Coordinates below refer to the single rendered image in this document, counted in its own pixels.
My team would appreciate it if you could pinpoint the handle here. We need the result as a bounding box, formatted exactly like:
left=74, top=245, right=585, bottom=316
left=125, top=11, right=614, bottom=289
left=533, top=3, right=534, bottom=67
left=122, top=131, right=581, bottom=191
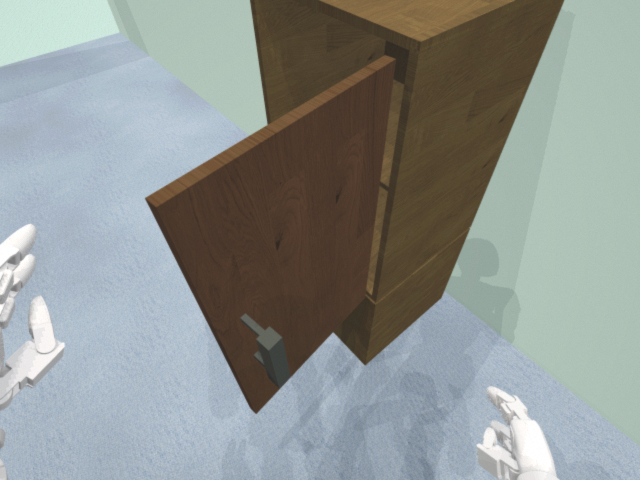
left=240, top=313, right=291, bottom=389

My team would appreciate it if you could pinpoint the cupboard door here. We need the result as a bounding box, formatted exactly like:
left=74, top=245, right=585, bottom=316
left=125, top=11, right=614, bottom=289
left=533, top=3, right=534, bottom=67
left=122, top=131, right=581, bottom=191
left=145, top=55, right=396, bottom=414

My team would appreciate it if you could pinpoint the right robot hand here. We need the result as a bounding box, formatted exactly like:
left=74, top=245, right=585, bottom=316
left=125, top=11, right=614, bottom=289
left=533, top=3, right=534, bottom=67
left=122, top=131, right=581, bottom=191
left=477, top=386, right=557, bottom=480

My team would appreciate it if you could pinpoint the left robot hand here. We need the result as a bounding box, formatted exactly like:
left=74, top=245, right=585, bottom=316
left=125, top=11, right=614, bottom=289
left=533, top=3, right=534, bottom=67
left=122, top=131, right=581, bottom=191
left=0, top=224, right=65, bottom=411

